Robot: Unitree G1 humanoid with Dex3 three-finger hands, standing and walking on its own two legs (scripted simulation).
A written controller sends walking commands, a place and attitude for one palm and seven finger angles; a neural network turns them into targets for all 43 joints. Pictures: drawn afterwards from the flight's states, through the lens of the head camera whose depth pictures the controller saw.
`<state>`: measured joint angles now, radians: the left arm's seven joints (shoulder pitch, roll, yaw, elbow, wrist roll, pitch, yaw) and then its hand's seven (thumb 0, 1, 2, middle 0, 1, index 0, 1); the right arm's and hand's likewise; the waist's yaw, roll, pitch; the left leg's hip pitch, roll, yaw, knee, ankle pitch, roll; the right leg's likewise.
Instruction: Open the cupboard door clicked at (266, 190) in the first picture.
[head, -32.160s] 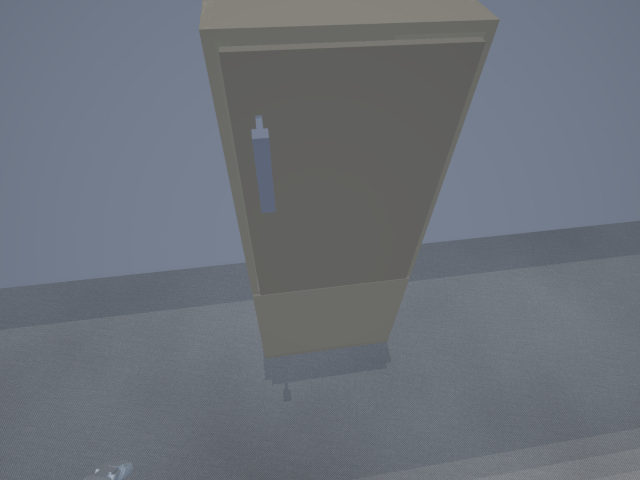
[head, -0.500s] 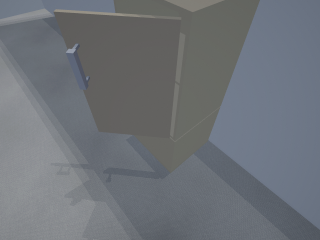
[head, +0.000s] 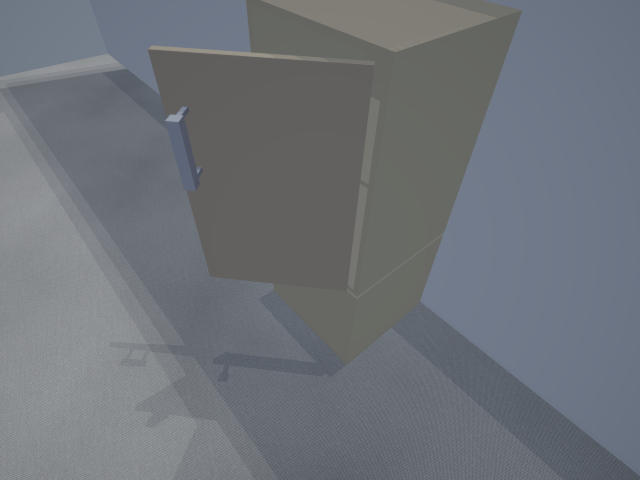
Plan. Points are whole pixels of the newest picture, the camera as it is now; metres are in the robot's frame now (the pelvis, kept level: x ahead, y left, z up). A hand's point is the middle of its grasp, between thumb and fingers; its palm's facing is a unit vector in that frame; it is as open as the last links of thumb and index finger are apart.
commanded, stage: shuffle to correct the standing spot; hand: left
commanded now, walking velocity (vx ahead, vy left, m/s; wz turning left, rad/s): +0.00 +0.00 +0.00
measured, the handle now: (187, 149) +0.66 +0.30 +0.07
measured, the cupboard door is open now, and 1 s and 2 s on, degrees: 43 43 43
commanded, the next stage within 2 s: come to a stop and stand still in 0.72 s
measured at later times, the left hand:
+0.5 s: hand out of the picture -0.01 +0.22 -0.18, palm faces -0.01 -0.99 -0.17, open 7.4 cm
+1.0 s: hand out of the picture +0.13 +0.33 -0.18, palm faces +0.02 -0.98 -0.21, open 7.4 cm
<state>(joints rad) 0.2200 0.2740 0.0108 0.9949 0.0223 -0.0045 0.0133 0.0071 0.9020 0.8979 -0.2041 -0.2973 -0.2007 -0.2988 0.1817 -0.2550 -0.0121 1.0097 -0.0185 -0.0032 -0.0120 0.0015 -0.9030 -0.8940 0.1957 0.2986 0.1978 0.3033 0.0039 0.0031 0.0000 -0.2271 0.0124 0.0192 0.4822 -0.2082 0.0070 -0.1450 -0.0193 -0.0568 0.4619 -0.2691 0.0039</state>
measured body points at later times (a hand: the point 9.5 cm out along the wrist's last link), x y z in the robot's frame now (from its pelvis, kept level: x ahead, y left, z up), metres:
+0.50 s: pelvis +0.02 +0.05 +0.00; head +0.02 +0.05 +0.45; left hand -0.01 +0.27 -0.17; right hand -0.04 -0.19 -0.15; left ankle +0.03 +0.11 -0.74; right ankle -0.01 -0.09 -0.72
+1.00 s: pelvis +0.11 +0.14 -0.01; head +0.13 +0.15 +0.44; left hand +0.13 +0.38 -0.17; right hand +0.14 -0.10 -0.15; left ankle +0.14 +0.22 -0.74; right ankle +0.09 +0.01 -0.70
